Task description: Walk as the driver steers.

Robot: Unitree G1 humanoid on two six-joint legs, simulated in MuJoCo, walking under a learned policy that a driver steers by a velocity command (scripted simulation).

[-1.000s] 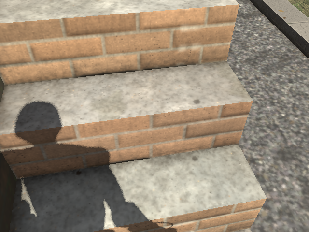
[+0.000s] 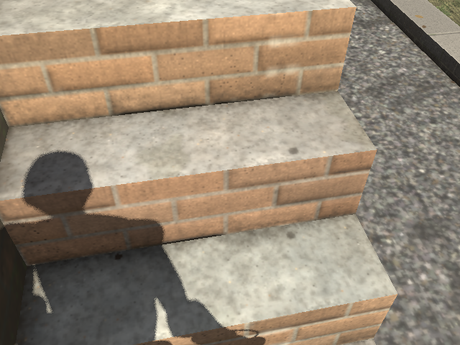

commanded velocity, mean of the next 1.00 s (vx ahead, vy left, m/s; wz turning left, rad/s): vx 0.33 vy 0.00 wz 0.00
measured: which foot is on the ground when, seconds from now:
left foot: down 0.00-1.00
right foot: down 0.00-1.00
